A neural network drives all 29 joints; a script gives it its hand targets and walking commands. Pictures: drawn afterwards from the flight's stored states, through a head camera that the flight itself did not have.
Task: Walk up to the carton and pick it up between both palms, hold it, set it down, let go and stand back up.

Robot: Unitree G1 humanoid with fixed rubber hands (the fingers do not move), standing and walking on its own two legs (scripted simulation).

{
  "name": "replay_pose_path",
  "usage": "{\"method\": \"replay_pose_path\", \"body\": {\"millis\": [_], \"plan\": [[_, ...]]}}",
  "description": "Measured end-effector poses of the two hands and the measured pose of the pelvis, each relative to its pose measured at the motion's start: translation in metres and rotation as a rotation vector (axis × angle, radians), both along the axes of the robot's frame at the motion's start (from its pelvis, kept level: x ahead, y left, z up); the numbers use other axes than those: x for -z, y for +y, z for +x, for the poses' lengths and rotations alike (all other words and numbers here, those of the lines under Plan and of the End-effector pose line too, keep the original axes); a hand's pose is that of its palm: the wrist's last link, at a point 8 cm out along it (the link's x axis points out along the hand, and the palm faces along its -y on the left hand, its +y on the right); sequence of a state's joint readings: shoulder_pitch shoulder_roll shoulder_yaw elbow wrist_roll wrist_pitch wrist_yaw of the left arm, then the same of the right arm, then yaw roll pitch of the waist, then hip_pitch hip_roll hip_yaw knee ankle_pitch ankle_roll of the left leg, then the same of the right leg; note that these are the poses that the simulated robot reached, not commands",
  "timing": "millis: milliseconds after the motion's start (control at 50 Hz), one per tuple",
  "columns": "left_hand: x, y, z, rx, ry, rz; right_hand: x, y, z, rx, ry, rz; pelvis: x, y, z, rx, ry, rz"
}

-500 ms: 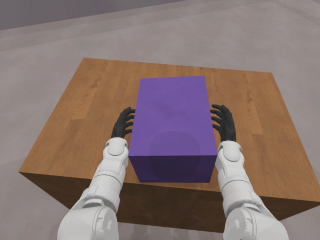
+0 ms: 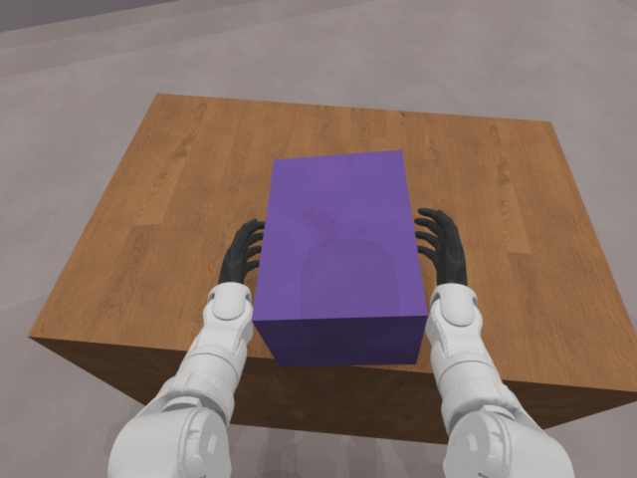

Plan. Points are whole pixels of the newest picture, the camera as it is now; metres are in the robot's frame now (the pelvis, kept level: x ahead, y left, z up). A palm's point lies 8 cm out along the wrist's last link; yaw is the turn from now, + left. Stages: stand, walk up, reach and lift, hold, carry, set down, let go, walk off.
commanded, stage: set down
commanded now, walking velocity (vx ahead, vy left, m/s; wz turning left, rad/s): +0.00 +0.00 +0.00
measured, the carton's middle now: (341, 256) +0.43 -0.04 -0.01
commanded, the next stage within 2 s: none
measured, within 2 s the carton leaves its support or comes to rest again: rests again in 0.32 s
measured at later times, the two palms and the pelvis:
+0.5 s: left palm (239, 281) +0.39 +0.10 -0.01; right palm (448, 283) +0.38 -0.18 +0.00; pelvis -0.01 -0.01 +0.00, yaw +0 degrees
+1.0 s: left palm (242, 281) +0.40 +0.10 -0.01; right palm (449, 289) +0.37 -0.19 +0.00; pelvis -0.01 -0.01 +0.00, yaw +0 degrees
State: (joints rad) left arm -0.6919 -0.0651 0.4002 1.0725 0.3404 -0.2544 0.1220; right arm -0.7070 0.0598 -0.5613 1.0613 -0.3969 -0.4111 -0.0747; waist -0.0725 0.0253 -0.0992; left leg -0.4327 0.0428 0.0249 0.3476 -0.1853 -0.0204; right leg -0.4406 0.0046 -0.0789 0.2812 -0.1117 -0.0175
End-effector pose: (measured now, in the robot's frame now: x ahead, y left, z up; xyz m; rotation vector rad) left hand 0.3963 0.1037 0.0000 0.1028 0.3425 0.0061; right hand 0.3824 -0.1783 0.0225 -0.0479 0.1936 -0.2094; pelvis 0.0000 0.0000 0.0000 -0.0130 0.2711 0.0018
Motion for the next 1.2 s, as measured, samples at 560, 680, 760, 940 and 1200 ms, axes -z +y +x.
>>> {"method": "replay_pose_path", "body": {"millis": [560, 680, 760, 940, 1200], "plan": [[0.007, -0.004, -0.003, -0.012, -0.042, -0.009, 0.018, -0.004, -0.007, 0.000, 0.007, -0.025, 0.002, -0.006, -0.009, -0.006, 0.043, 0.003], [0.008, -0.004, -0.003, -0.012, -0.047, -0.009, 0.018, -0.004, -0.007, 0.000, 0.008, -0.029, 0.002, -0.006, -0.009, -0.007, 0.042, 0.004], [0.009, -0.004, -0.003, -0.013, -0.053, -0.011, 0.019, -0.004, -0.008, 0.000, 0.010, -0.032, 0.002, -0.006, -0.009, -0.007, 0.042, 0.004], [0.010, -0.006, -0.002, -0.007, -0.069, -0.014, 0.025, -0.006, -0.010, 0.008, 0.020, -0.034, 0.003, -0.006, -0.008, -0.007, 0.049, 0.003], [0.011, -0.008, 0.000, -0.004, -0.075, -0.005, 0.029, -0.008, -0.011, 0.013, 0.031, -0.026, 0.002, -0.006, -0.004, 0.002, 0.033, 0.002]]}}
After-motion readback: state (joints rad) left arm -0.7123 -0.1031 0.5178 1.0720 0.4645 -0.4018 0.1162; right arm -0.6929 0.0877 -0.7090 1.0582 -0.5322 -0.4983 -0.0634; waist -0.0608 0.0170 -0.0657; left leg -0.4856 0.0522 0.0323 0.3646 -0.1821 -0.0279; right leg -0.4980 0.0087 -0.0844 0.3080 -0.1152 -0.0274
